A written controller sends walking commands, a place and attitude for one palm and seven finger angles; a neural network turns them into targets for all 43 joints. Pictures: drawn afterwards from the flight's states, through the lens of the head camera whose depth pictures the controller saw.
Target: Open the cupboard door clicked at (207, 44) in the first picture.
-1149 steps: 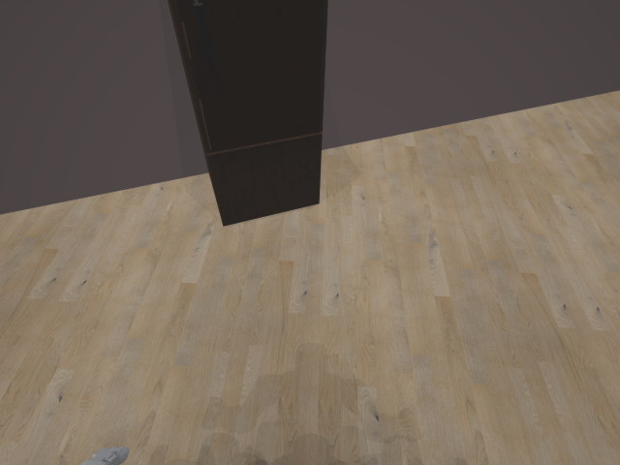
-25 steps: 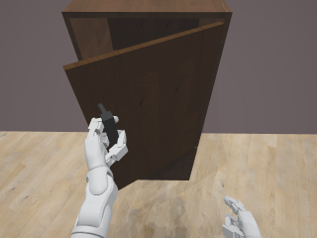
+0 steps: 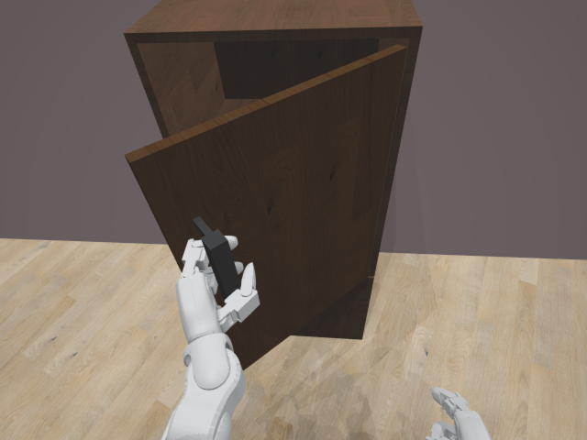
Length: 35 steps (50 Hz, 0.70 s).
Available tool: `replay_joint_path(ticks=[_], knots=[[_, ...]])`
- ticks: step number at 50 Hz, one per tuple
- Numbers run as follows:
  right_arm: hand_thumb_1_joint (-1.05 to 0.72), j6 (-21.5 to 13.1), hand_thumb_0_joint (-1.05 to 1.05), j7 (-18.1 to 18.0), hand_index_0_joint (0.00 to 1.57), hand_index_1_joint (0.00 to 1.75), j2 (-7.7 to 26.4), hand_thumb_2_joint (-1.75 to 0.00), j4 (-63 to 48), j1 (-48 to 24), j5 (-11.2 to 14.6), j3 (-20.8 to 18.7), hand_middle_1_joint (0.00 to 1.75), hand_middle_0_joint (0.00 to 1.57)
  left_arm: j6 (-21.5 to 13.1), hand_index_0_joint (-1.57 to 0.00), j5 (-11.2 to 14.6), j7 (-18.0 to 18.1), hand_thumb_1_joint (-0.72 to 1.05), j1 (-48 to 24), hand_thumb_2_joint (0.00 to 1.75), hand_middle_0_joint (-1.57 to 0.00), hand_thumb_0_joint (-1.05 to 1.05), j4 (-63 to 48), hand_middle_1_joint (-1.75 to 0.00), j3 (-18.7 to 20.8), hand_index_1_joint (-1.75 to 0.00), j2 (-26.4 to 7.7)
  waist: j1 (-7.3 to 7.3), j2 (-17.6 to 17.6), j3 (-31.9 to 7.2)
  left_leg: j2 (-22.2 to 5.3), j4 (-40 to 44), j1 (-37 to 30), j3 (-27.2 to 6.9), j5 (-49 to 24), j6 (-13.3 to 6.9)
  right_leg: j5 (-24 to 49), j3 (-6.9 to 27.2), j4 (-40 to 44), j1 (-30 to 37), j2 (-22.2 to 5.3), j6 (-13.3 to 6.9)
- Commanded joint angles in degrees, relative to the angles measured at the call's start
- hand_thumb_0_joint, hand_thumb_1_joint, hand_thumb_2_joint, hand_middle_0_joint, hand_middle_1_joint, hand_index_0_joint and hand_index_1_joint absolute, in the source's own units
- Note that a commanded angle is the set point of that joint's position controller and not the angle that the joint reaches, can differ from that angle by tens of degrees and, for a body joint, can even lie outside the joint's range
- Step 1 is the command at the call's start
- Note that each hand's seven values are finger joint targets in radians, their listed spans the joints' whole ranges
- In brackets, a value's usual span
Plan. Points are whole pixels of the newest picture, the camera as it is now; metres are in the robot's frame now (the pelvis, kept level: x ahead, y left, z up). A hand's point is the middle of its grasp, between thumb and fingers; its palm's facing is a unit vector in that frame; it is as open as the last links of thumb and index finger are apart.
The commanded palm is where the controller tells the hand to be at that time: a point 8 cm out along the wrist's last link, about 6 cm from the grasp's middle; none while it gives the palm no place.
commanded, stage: open thumb and fingers to let go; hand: left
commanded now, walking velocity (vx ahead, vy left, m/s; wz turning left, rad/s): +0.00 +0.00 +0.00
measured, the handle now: (218, 263) +0.33 +0.12 +0.09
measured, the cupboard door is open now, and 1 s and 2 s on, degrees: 43 43 43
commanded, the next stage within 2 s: slide the hand sideways off the handle in 0.60 s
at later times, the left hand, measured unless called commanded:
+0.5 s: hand (239, 288) +0.29 +0.09 +0.09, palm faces +0.31 -0.95 -0.01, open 14.5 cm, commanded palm +0.25 +0.13 +0.09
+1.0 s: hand (230, 312) +0.26 +0.09 +0.09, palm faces -0.15 -0.99 +0.03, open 16.2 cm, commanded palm +0.24 +0.15 +0.09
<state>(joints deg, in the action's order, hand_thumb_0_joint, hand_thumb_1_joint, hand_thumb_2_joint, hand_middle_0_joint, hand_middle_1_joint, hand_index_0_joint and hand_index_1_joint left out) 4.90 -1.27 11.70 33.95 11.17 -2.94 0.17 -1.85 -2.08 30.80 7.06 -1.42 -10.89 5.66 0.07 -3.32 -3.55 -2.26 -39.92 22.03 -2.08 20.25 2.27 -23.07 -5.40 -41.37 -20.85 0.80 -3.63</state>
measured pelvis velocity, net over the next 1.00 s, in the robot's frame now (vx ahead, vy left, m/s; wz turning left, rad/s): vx -0.03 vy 0.05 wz -0.03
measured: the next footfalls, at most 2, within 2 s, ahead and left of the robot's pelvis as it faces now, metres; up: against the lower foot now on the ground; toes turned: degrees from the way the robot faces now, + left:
none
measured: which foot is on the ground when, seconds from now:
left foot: down 0.00-1.00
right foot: down 0.00-1.00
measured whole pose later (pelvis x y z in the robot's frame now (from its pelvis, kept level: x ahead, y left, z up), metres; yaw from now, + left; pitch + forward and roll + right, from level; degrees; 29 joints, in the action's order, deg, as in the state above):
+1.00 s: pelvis -0.03 +0.05 +0.00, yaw -2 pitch +1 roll +0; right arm 1.5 -2.2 11.9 31.4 12.8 1.1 2.8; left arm -5.8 6.1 3.8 1.4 3.7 -12.3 -2.1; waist -0.5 -2.8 -1.7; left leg -0.2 -43.3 24.0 0.7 20.0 -0.7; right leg -20.8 -2.5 -42.7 -22.5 -1.4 0.1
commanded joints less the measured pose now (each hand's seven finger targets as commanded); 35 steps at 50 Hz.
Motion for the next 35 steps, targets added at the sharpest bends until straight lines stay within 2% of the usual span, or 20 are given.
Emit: replay_joint_path(ticks=[1,4,6,9,10,11,13,14,15,17,18,20,21,23,25,28,29,33,35], knots=[[-0.9,-3.5,0.0,-0.64,0.2,0.3,3.31,-0.9,-9.28,-8.07,-0.16,-1.1,0.3,0.2,-5.37,-0.34,-1.1,-0.64,0.06,-13.24,0.54,-0.34,0.0,-11.94,-1.26,0.96,-1.26,-0.24,-0.01,11.18,-9.46,3.42,1.17,-2.36,1.79,-10.27,-3.25,22.63,7.96,11.03,5.36,-4.43,4.45],[-0.9,-3.86,0.0,-0.78,0.2,0.3,3.34,-0.9,-9.26,-8.36,-0.2,-1.03,0.3,0.2,-5.91,-0.32,-0.95,-0.81,-0.15,-15.42,0.45,-0.32,0.0,-10.35,-1.24,0.64,-1.24,0.6,0.04,10.51,-8.97,3.45,1.41,-2.28,1.74,-8.9,-3.29,18.61,8.12,11.52,4.11,-4.54,4.36],[-0.9,-3.92,0.0,-0.95,0.2,0.3,3.45,-0.9,-8.81,-8.28,-0.14,-1.13,0.3,0.2,-6.21,-0.32,-0.88,-1.06,-0.29,-16.33,0.39,-0.32,0.0,-9.04,-1.22,1.58,-1.22,-0.45,-0.05,11.43,-9.02,3.38,1.66,-2.48,1.69,-8.81,-3.35,17.21,7.93,11.93,4.18,-4.34,4.18],[-0.9,-4.05,0.0,-0.86,0.2,0.3,3.28,-0.9,-9.09,-8.35,-0.1,-1.09,0.3,0.2,-6.27,-0.3,-0.77,-1.08,-0.5,-17.02,0.3,-0.3,0.0,-9.07,-1.2,0.6,-1.2,1.03,-0.27,8.43,-10.34,3.46,1.76,-3.2,2.03,-9.46,-3.33,18.09,7.1,10.91,3.95,-4.08,3.82],[-0.9,-4.04,0.0,-0.81,0.2,0.3,3.29,-0.9,-9.02,-7.99,-0.06,-1.1,0.3,0.2,-6.28,-0.3,-0.68,-0.97,-0.5,-17.06,0.3,-0.3,0.0,-8.64,-1.2,0.85,-1.2,0.97,-0.2,9.75,-10.39,3.37,1.92,-3.21,2.01,-9.63,-3.32,18.36,6.66,10.76,4.06,-3.93,3.85],[-0.9,-3.92,0.0,-0.7,0.2,0.3,3.38,-0.9,-9.09,-8.03,0.04,-1.17,0.3,0.2,-6.23,-0.3,-0.88,-0.99,-0.5,-16.34,0.3,-0.3,0.0,-8.61,-1.2,0.63,-1.2,0.91,-0.48,8.73,-10.11,3.25,2.15,-3.42,1.96,-9.98,-3.26,18.0,6.33,10.65,4.15,-3.65,3.48],[-0.9,-3.88,0.0,-0.68,0.2,0.3,3.29,-0.9,-9.34,-8.36,-0.04,-1.06,0.3,0.2,-6.05,-0.28,-1.04,-0.52,-0.5,-17.46,0.3,-0.28,0.0,-8.42,-1.1,0.0,-1.1,1.61,-0.29,8.68,-9.83,3.31,2.12,-3.59,2.17,-9.77,-3.33,17.07,5.71,10.38,3.33,-3.41,3.41],[-0.9,-3.86,0.0,-0.71,0.2,0.3,3.28,-0.9,-9.29,-8.23,-0.07,-1.11,0.3,0.2,-5.96,-0.27,-1.12,-0.24,-0.5,-17.96,0.3,-0.27,0.0,-8.0,-1.05,0.31,-1.05,1.55,-0.18,10.19,-9.86,3.33,1.94,-3.54,2.18,-9.89,-3.4,17.23,5.7,10.5,3.31,-3.38,3.52],[-0.9,-3.63,0.0,-0.68,0.2,0.3,3.31,-0.9,-9.35,-8.41,-0.05,-1.12,0.3,0.2,-5.82,-0.27,-1.42,0.04,-0.5,-17.95,0.3,-0.27,0.0,-8.05,-1.0,0.52,-1.0,1.21,-0.42,9.23,-9.9,3.35,1.95,-3.24,2.19,-9.75,-3.3,16.35,5.75,10.41,3.27,-3.31,3.27],[-0.9,-3.47,0.0,-0.55,0.2,0.3,3.24,-0.9,-9.42,-8.87,0.05,-1.14,0.3,0.2,-5.37,-0.25,-1.81,0.79,-0.5,-18.31,0.3,-0.25,0.0,-6.91,-0.9,-0.27,-0.9,2.29,-0.37,9.13,-8.61,3.13,2.27,-3.61,2.17,-9.27,-3.3,13.66,4.84,10.46,2.03,-2.86,2.86],[-0.9,-3.46,0.0,-0.4,0.2,0.3,3.27,-0.9,-9.42,-8.94,0.1,-1.09,0.3,0.2,-5.39,-0.24,-2.04,1.14,-0.5,-19.91,0.3,-0.24,0.0,-7.68,-0.85,-1.09,-0.85,3.04,-0.1,8.01,-8.73,3.1,2.26,-3.78,2.16,-9.16,-3.28,12.71,4.39,10.06,1.44,-2.6,2.59],[-0.9,-3.42,0.0,-0.18,0.2,0.3,3.21,-0.9,-9.49,-9.06,0.08,-1.2,0.3,0.2,-5.16,-0.22,-2.06,1.89,-0.5,-20.15,0.3,-0.22,0.0,-7.44,-0.75,-1.42,-0.75,3.72,-0.21,7.91,-9.39,2.98,2.11,-4.07,2.13,-9.37,-3.22,12.5,3.87,9.6,1.24,-2.25,2.38],[-0.9,-3.28,0.0,-0.05,0.2,0.3,3.24,-0.9,-9.36,-9.0,0.14,-1.28,0.3,0.2,-4.86,-0.22,-2.45,2.14,-0.5,-19.58,0.3,-0.22,0.0,-6.93,-0.7,-1.89,-0.7,4.15,-0.44,6.6,-9.04,2.69,2.32,-4.24,1.85,-9.89,-3.04,12.54,3.19,8.91,1.13,-1.91,1.98],[-0.9,-3.03,0.0,0.27,0.2,0.3,3.24,-0.9,-9.54,-9.38,0.24,-1.02,0.3,0.2,-4.32,-0.2,-2.55,2.85,-0.5,-21.24,0.3,-0.2,0.0,-6.62,-0.6,-3.25,-0.6,5.65,-0.13,6.33,-9.09,2.56,2.6,-3.97,1.62,-9.21,-2.97,11.12,2.35,8.06,0.16,-1.56,1.78],[-0.9,-2.76,0.0,0.35,0.2,0.3,3.23,-0.9,-9.36,-9.57,0.21,-0.98,0.3,0.2,-3.7,-0.18,-2.71,3.5,-0.5,-23.09,0.3,-0.18,0.0,-5.91,-0.5,-2.87,-0.5,5.55,-0.2,6.43,-9.25,2.51,2.63,-3.68,1.36,-8.87,-2.9,10.2,2.08,7.69,-0.2,-1.29,1.62],[-0.9,-2.32,0.0,0.54,0.2,0.3,3.22,-0.9,-9.5,-9.98,0.26,-1.1,0.3,0.2,-2.91,-0.16,-2.64,4.15,-0.5,-22.68,0.3,-0.16,0.0,-5.99,-0.35,-2.45,-0.35,5.4,-0.73,6.19,-10.42,2.24,2.8,-3.8,1.28,-9.58,-2.72,10.66,1.59,6.96,0.29,-1.0,1.32],[-0.9,-2.23,0.0,0.66,0.2,0.3,3.09,-0.9,-9.6,-10.01,0.24,-1.06,0.3,0.2,-2.54,-0.15,-2.6,4.22,-0.5,-22.23,0.3,-0.15,0.0,-6.13,-0.3,-3.13,-0.3,6.44,-0.93,6.04,-10.67,2.22,2.79,-3.79,1.37,-10.05,-2.67,11.21,1.46,6.72,0.59,-0.89,1.24],[-0.9,-1.81,0.0,1.09,0.2,0.3,3.1,-0.9,-9.83,-10.35,0.41,-0.98,0.3,0.2,-1.28,-0.15,-2.19,4.22,-0.5,-21.15,0.3,-0.15,0.0,-6.54,-0.3,-3.47,-0.3,7.25,-1.17,6.36,-10.09,1.92,3.04,-3.28,1.07,-9.97,-2.42,10.75,0.92,6.34,0.43,-0.64,1.07],[-0.9,-1.82,0.0,1.12,0.2,0.3,3.09,-0.9,-9.62,-10.82,0.41,-0.93,0.3,0.2,-1.05,-0.15,-2.32,4.6,-0.5,-23.29,0.3,-0.15,0.0,-6.33,-0.3,-3.83,-0.3,7.6,-0.69,6.59,-9.2,1.91,2.77,-3.02,0.99,-8.49,-2.42,8.88,1.03,6.65,-0.7,-0.65,1.14]])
